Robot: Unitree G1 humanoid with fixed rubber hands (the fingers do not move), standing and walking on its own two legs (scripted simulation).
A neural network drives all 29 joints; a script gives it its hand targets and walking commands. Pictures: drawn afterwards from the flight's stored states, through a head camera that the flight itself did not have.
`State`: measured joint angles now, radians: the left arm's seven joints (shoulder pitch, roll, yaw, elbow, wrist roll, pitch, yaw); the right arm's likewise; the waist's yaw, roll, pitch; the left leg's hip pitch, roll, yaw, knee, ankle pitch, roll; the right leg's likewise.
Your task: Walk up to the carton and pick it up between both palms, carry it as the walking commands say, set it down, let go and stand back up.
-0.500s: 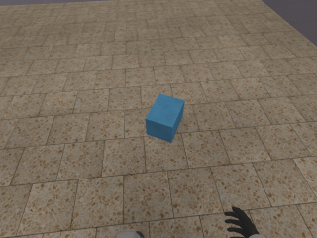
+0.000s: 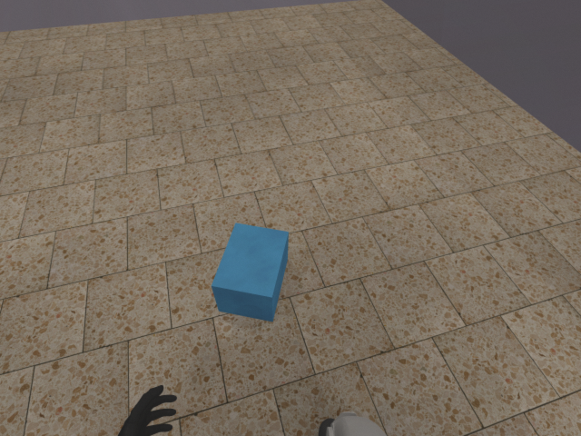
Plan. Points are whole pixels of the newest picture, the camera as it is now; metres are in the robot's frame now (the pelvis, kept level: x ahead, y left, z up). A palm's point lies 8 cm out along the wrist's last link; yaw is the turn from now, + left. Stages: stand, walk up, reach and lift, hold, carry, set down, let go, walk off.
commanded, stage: walk up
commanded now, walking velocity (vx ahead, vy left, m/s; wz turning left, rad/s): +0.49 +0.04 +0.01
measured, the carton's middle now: (253, 271) +0.79 +0.05 -0.68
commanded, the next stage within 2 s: none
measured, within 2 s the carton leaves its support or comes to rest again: neither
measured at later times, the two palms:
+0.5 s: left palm out of the picture +0.10 +0.26 -0.12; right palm (392, 332) +0.30 -0.20 -0.13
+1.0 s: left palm (114, 339) +0.34 +0.28 -0.13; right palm (383, 347) +0.28 -0.19 -0.15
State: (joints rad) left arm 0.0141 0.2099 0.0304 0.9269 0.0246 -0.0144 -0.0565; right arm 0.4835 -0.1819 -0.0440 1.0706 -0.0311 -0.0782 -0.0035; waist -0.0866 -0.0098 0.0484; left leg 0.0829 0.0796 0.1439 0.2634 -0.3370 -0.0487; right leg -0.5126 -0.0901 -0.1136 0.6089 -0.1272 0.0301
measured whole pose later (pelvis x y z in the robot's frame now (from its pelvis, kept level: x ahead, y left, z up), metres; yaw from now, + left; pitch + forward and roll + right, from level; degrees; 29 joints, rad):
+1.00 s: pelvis +0.27 +0.04 +0.00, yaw +2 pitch -2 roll +0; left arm 0.17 0.17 0.03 1.02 0.01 0.00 0.03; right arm 0.28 -0.18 -0.02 1.05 -0.01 0.01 -0.03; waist -0.03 0.03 0.05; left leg -0.16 0.06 0.10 0.47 -0.28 -0.02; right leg -0.24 -0.02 -0.08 0.46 -0.19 -0.02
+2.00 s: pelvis +0.35 +0.18 +0.00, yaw -13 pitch -1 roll +0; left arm 0.11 0.17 0.03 1.00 0.01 0.01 0.04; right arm 0.34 -0.16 -0.03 1.05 -0.02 0.01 -0.05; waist -0.05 0.01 0.06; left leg -0.30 0.07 0.07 0.79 -0.48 -0.03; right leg -0.22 0.02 -0.09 0.45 -0.22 -0.06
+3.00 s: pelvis +0.37 +0.13 +0.01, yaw -15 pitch -2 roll +0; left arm 0.27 0.18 0.02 1.09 0.00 -0.01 0.03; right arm 0.24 -0.18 -0.01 1.08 -0.01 -0.01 -0.03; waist 0.01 -0.02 0.05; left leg -0.11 0.01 0.04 0.37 -0.22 0.01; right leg -0.12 -0.02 -0.02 0.36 -0.21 0.02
